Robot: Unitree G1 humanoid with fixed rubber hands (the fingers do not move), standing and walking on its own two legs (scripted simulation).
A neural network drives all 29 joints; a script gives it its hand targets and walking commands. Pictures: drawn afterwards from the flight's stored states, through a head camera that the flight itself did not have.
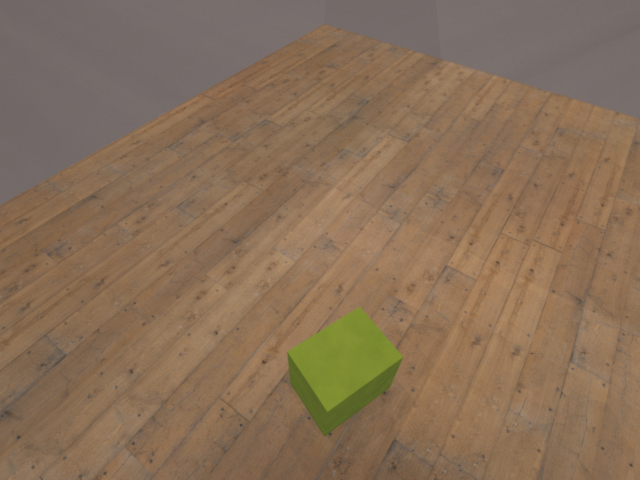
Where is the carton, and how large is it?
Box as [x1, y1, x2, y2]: [287, 307, 402, 436]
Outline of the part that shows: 360,307 353,310 287,351 290,382 324,436 388,388 402,358 398,351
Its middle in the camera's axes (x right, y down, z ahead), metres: +0.07 +0.39 +1.15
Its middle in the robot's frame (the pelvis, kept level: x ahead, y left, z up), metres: +0.51 -0.06 -0.66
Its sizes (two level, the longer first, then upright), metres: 0.255 0.191 0.234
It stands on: the floor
